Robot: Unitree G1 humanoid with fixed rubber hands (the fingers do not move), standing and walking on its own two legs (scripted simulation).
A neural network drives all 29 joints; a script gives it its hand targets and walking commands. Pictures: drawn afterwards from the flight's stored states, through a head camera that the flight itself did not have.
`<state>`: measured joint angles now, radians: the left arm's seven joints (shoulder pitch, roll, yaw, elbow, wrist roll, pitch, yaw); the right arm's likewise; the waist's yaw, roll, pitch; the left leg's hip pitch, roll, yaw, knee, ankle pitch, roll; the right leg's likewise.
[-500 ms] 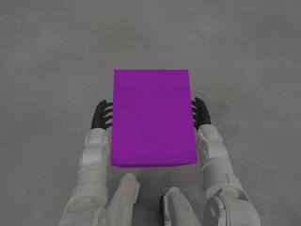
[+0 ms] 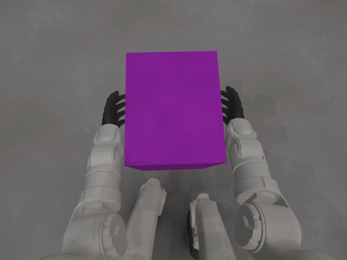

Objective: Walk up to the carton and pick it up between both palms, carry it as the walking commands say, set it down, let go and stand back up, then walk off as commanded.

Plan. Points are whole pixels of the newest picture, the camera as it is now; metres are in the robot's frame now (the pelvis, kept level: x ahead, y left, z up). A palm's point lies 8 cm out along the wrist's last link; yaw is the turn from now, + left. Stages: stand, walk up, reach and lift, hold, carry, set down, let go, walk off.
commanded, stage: set down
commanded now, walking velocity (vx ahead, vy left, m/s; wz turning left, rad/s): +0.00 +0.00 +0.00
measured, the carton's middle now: (172, 122) +0.43 +0.06 -0.15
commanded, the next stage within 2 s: none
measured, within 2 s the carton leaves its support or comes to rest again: neither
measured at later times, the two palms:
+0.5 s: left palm (117, 123) +0.41 +0.22 -0.16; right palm (221, 119) +0.46 -0.07 -0.15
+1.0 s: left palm (124, 123) +0.43 +0.22 -0.25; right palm (213, 120) +0.48 -0.07 -0.24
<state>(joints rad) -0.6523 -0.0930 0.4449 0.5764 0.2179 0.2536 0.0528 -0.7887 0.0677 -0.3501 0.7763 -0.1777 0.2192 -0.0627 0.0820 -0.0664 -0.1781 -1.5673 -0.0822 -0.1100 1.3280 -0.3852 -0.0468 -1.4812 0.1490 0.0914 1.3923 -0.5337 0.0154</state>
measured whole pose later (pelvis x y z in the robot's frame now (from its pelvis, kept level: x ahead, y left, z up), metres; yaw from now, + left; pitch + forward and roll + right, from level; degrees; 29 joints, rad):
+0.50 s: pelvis -0.02 +0.00 -0.07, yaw -1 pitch +41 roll -2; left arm -0.85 -0.02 0.48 0.65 0.20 0.26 0.04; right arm -0.98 0.03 -0.36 0.83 -0.16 0.22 -0.12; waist 0.09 -0.07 -0.13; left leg -1.85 -0.10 -0.12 1.57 -0.43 -0.06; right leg -1.76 0.18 0.07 1.63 -0.58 0.03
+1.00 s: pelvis -0.03 +0.01 -0.13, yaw -3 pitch +44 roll -3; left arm -1.04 0.03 0.47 0.67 0.18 0.29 0.07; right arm -1.18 -0.05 -0.35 0.88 -0.13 0.24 -0.12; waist 0.10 -0.07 -0.02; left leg -2.09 -0.12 -0.12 1.77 -0.43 -0.07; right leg -1.99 0.20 0.06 1.83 -0.60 0.06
